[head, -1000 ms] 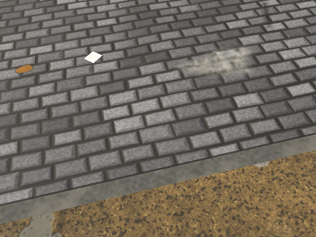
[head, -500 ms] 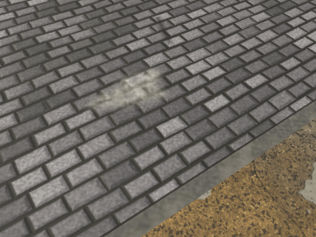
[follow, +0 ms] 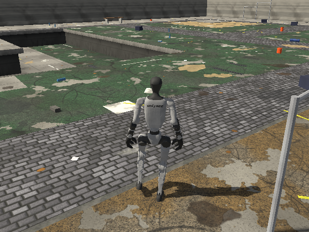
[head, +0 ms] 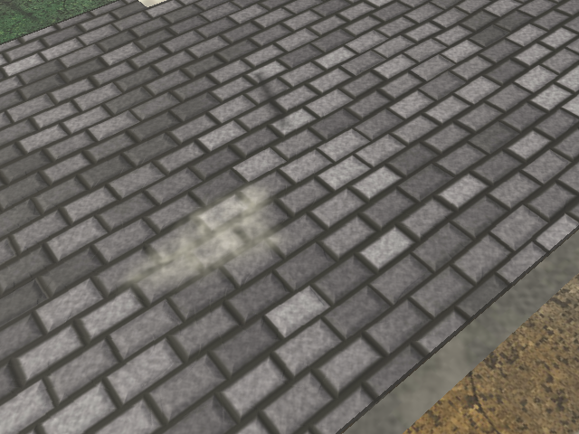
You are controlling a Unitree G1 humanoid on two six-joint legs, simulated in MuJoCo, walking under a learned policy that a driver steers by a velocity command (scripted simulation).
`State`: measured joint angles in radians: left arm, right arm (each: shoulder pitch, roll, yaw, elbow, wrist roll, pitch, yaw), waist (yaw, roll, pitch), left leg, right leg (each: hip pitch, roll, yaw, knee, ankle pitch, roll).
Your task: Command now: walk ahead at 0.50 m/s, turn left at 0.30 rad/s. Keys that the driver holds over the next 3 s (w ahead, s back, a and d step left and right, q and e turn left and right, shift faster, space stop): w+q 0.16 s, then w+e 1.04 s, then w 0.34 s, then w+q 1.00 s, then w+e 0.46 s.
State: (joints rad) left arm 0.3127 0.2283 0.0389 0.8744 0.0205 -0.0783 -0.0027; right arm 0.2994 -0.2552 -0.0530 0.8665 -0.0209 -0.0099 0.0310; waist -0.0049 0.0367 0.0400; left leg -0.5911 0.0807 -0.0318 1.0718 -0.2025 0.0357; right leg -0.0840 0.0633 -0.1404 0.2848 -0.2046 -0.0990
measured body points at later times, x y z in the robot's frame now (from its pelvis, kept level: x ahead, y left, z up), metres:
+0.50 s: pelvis +0.27 +0.06 +0.00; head +0.28 +0.06 +0.45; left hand +0.28 +0.31 -0.15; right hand +0.34 -0.20 -0.14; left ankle +0.26 +0.11 -0.75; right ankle +0.26 -0.09 -0.66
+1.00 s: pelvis +0.53 -0.01 -0.01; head +0.56 -0.02 +0.44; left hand +0.66 +0.25 -0.14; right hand +0.58 -0.28 -0.14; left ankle +0.53 +0.16 -0.65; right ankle +0.55 -0.05 -0.75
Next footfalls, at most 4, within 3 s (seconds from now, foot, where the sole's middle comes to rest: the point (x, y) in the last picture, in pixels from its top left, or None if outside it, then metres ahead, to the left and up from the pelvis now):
0.30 left None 0.30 0.12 -0.78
0.82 right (338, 393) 0.59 -0.06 -0.78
1.38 left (315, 268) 0.95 -0.01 -0.78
1.88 right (411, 229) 1.08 -0.30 -0.78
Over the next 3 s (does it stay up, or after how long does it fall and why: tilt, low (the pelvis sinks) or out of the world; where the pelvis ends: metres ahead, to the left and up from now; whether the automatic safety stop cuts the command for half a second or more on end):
stays up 1.57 -0.20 -0.03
